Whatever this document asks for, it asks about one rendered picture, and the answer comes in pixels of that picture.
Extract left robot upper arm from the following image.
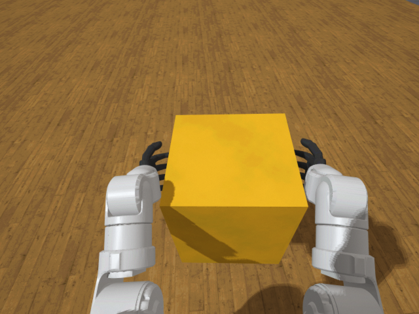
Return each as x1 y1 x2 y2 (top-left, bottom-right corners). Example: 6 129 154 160
91 281 164 314

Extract carton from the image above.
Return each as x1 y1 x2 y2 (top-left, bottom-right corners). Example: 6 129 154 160
160 113 308 264

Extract right robot hand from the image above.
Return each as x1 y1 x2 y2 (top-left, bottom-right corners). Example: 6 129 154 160
294 138 326 187

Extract robot right forearm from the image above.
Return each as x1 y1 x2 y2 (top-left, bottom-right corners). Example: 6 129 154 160
304 164 384 314

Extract right robot upper arm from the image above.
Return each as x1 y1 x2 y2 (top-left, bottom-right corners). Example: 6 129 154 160
302 283 383 314

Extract left robot hand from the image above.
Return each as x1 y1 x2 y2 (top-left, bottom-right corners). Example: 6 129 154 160
139 141 169 191

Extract robot left forearm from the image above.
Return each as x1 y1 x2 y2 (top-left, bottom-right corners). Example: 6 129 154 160
90 165 161 314

